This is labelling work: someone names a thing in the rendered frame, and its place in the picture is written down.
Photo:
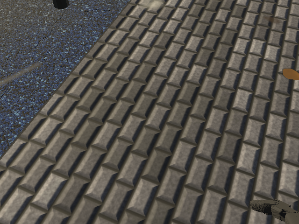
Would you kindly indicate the robot right hand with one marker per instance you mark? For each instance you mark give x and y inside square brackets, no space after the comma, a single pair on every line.
[277,209]

